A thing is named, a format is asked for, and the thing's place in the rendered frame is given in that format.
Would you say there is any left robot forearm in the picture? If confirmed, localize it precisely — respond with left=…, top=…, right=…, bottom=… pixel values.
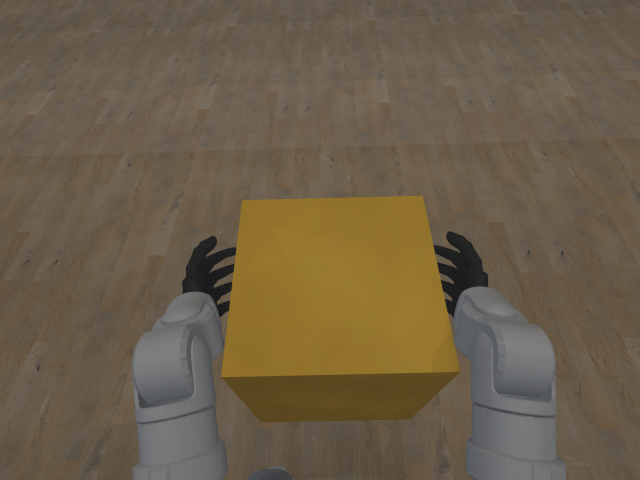
left=132, top=292, right=228, bottom=480

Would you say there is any carton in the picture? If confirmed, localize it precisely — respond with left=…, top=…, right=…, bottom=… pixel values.
left=221, top=196, right=460, bottom=422

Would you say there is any robot right hand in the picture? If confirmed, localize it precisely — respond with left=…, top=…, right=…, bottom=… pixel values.
left=433, top=231, right=488, bottom=319

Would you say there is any right robot forearm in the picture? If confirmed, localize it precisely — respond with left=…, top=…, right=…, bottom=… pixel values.
left=453, top=286, right=566, bottom=480

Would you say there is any robot left hand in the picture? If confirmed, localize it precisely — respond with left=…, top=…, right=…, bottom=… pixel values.
left=182, top=236, right=236, bottom=317

